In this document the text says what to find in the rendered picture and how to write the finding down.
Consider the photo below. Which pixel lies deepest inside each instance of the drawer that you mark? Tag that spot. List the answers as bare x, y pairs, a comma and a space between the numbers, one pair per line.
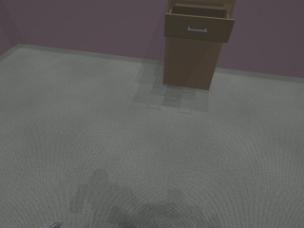
215, 21

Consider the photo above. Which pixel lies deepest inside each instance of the cabinet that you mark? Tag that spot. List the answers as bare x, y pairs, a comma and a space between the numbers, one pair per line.
191, 62

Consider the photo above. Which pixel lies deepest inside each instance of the handle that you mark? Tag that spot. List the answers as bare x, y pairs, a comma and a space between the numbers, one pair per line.
197, 31

